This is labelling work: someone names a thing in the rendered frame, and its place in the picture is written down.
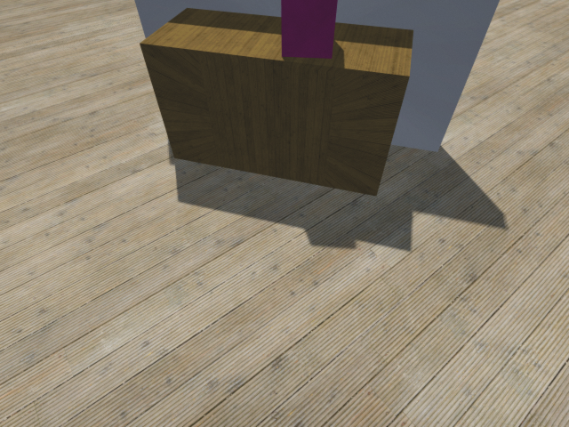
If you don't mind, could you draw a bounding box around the pedestal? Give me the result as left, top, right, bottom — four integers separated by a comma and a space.
140, 8, 413, 196

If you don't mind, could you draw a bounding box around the carton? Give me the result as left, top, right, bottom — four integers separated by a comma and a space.
281, 0, 338, 59

